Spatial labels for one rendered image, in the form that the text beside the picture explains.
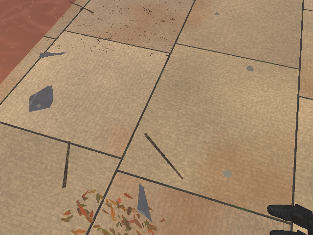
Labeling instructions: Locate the right robot hand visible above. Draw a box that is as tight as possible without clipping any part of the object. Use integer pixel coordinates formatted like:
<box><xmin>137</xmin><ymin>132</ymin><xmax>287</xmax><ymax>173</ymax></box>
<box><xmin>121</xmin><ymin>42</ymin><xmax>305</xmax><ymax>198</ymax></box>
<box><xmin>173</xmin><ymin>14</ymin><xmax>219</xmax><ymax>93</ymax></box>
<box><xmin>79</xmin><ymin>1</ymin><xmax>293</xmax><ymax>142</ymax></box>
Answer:
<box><xmin>267</xmin><ymin>204</ymin><xmax>313</xmax><ymax>235</ymax></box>

